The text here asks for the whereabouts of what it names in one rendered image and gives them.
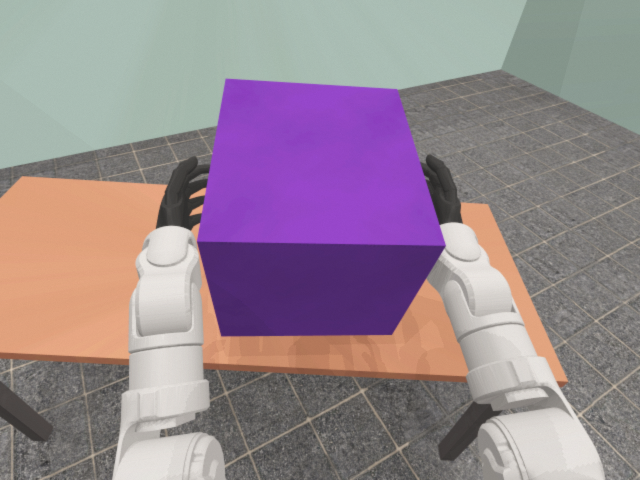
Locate right robot hand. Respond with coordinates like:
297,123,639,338
420,154,463,225

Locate left robot hand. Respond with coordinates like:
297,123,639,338
156,156,210,231

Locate left robot forearm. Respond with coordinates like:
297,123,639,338
112,226,210,480

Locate robot right upper arm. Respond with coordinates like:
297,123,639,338
478,407,604,480

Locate right robot forearm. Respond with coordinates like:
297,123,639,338
426,222,605,480

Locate robot left upper arm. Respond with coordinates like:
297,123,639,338
115,432,226,480

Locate table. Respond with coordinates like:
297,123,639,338
0,176,568,461

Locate carton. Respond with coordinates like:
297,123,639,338
197,79,446,336

